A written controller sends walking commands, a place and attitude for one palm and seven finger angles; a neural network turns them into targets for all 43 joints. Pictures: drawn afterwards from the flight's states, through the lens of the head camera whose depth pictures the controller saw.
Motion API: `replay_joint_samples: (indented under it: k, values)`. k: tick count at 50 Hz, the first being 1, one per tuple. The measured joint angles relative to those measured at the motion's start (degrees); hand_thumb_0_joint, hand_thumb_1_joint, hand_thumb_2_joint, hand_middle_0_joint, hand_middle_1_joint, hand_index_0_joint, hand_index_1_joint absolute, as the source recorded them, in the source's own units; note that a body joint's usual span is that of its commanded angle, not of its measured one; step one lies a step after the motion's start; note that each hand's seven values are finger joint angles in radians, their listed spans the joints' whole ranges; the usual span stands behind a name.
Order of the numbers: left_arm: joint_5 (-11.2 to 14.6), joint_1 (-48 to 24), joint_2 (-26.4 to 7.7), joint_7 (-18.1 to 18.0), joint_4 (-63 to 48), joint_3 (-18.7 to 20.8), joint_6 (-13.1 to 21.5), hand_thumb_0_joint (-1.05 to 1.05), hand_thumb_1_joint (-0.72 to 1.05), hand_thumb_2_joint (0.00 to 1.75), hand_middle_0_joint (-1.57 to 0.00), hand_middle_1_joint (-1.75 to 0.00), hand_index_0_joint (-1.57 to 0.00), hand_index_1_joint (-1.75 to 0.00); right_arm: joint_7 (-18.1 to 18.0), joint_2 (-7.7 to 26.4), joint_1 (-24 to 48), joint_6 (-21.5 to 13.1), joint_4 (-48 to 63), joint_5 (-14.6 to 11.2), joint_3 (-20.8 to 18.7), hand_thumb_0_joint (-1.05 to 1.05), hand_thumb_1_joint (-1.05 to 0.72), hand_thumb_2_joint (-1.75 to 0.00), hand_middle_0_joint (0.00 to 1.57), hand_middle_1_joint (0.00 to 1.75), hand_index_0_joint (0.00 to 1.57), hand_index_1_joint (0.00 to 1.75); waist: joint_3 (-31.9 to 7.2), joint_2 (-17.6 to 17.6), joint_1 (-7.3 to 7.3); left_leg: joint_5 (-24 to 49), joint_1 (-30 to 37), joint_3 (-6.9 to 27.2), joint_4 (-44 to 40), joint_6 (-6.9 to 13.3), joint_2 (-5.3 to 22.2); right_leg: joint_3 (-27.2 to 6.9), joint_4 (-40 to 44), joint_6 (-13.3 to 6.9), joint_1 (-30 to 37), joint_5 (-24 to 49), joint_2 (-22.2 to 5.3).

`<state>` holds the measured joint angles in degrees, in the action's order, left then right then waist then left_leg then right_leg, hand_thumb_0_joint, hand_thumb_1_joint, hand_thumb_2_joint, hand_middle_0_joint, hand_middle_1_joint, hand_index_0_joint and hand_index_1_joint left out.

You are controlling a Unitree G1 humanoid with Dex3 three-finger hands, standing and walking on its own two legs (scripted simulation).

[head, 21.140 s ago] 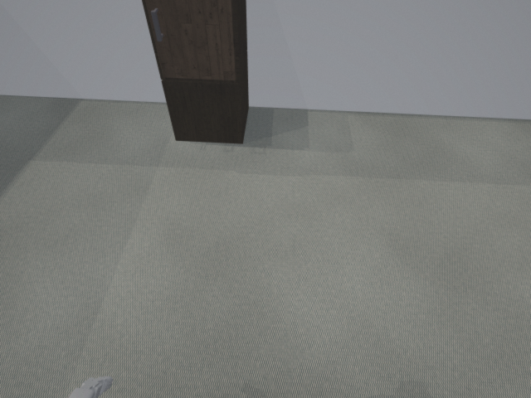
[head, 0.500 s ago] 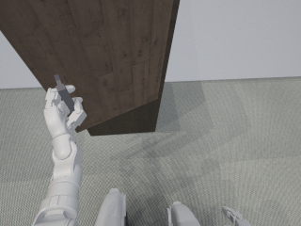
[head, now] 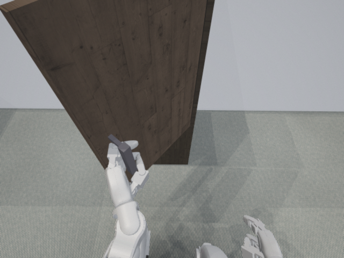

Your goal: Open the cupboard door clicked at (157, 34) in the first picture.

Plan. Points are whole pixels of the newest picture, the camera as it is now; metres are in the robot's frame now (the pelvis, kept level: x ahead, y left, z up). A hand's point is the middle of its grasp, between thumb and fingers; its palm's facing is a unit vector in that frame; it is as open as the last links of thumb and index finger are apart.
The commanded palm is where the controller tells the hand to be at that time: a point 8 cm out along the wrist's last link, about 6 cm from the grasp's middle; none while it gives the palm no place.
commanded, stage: open thumb and fingers to let go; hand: left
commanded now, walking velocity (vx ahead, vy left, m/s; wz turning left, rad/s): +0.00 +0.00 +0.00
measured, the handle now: (123, 155) +0.34 +0.14 +0.03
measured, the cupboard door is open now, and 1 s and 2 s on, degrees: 50 48 53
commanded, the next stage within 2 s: slide the hand sideways off the handle in 0.78 s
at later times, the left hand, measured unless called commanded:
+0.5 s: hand (135, 164) +0.32 +0.11 +0.02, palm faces +0.42 -0.91 +0.01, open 12.9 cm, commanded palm +0.27 +0.14 +0.01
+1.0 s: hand (133, 175) +0.30 +0.11 +0.02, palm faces +0.11 -0.99 -0.06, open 15.5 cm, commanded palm +0.27 +0.13 +0.01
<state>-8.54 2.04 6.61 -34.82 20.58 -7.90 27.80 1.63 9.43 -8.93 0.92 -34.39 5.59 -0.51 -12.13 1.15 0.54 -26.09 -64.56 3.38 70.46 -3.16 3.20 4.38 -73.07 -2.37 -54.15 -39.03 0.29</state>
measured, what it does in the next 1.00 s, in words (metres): stands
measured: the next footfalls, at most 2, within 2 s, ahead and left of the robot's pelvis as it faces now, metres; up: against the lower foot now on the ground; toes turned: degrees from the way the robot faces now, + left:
none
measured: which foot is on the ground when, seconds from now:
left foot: down 0.00-1.00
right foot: down 0.00-1.00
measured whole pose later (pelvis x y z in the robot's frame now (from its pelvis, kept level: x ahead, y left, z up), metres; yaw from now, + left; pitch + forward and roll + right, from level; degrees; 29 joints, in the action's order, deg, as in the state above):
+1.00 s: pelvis -0.01 +0.03 -0.01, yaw +0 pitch +21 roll -3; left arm -7.5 -1.6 -0.6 -19.7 21.6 -9.7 30.1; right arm 1.7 9.1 -9.1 2.2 -33.2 4.4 0.4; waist -11.9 1.2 0.0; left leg -25.9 -68.2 3.2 73.5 -0.8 2.0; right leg 4.1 -74.4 0.0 -56.6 -38.2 -0.8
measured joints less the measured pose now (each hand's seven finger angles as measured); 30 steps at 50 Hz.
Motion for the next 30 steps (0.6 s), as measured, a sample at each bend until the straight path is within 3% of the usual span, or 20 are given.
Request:
replay_joint_samples:
  k: [3,7,15,23,30]
  values:
    - [0.13,-2.45,-0.48,-0.58,1.59,1.55,1.19,0.01,0.71,0.79,-0.33,-1.32,-0.33,-1.33,-0.75,-0.05,1.11,-0.49,-0.93,0.19,-0.05,0.01,-0.9,-0.9,0.2,0.3,0.2,0.3,0.26,-0.01,-0.29,0.02,-1.17,0.35,0.86,-0.2,-0.16,0.33,-1.35,-0.32,-1.2,-0.44,-0.09]
    - [2.12,-5.15,-1.72,0.45,2.59,3.45,1.21,0.01,0.63,0.78,-0.37,-1.32,-0.34,-1.32,-1.08,-0.12,1.58,-0.45,-1.78,0.1,-0.15,0.01,-0.91,-0.9,0.2,0.3,0.2,0.3,0.47,-0.05,-0.68,0.19,-2.12,0.6,1.29,-0.41,-0.32,0.57,-2.31,-0.6,-2.26,-0.7,-0.21]
    - [4.99,-5.71,-2.35,2.99,3.08,4.45,0.9,0.01,0.26,0.62,-0.36,-1.28,-0.34,-1.28,-1.02,0.64,-0.33,0.27,-2.31,-0.29,-0.42,0.01,-0.91,-0.9,0.2,0.3,0.2,0.3,0.39,0.35,-0.95,0.47,-1.6,0.33,0.23,-0.31,-0.37,0.32,-1.34,-0.52,-1.91,-0.33,-0.28]
    - [4.45,-4.59,-1.7,3.09,2.85,3.77,1.51,0.01,-0.22,0.42,-0.32,-1.22,-0.31,-1.23,-0.73,1.43,-1.8,0.69,-2.48,-0.31,-1.18,0.01,-0.91,-0.9,0.2,0.3,0.2,0.3,0.05,0.2,-0.68,0.26,-1.22,-0.29,-0.03,-0.04,-0.37,-0.31,-0.6,0.11,-1.52,-0.08,-0.39]
    - [3.11,-4.4,-1.23,2.58,2.72,2.7,1.74,0.0,-0.43,0.33,-0.29,-1.05,-0.28,-1.06,-0.59,1.11,-1.36,0.79,-2.08,-0.28,-1.15,0.01,-0.91,-0.9,0.2,0.3,0.2,0.3,0.01,-0.17,-0.53,-0.04,-1.44,-0.52,0.62,0.53,-0.36,-0.59,-0.43,0.78,-1.41,0.14,-0.4]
